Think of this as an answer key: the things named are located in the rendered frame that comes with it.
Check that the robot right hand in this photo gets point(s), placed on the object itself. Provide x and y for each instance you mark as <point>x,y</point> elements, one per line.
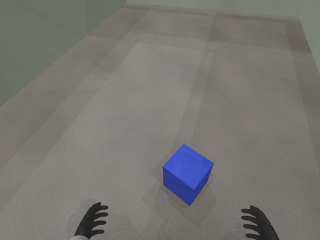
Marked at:
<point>264,227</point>

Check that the robot left hand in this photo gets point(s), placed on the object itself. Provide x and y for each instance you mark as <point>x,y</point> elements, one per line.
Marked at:
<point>87,223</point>

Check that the carton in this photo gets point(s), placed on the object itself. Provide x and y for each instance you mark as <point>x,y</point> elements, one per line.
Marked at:
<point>186,173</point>

